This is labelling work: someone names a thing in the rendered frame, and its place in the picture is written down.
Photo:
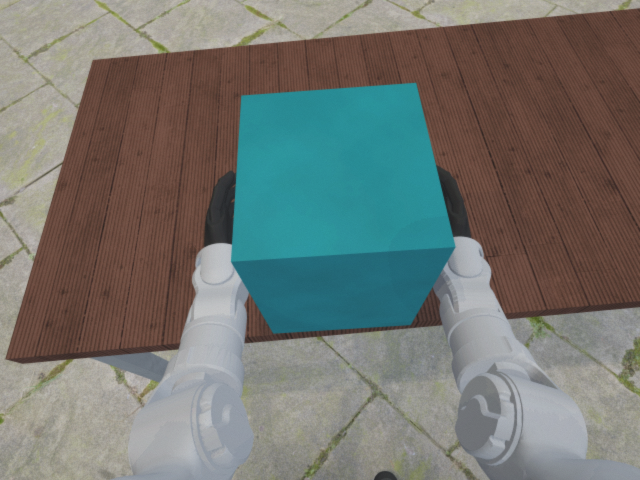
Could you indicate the right robot forearm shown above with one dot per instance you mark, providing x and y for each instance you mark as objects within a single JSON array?
[{"x": 476, "y": 328}]

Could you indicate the left robot hand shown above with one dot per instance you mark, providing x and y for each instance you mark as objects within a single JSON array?
[{"x": 219, "y": 218}]

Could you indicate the right robot hand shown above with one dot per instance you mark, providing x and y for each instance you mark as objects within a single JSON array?
[{"x": 454, "y": 204}]

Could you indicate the left robot forearm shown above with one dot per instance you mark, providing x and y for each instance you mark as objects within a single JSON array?
[{"x": 213, "y": 338}]

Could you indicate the carton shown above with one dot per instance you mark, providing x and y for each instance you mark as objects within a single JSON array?
[{"x": 339, "y": 216}]

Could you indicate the left robot upper arm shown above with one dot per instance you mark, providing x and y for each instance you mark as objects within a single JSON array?
[{"x": 200, "y": 433}]

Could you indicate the right robot upper arm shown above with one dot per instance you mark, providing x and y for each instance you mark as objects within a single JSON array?
[{"x": 517, "y": 429}]

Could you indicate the table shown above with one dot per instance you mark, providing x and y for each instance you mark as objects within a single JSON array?
[{"x": 537, "y": 120}]

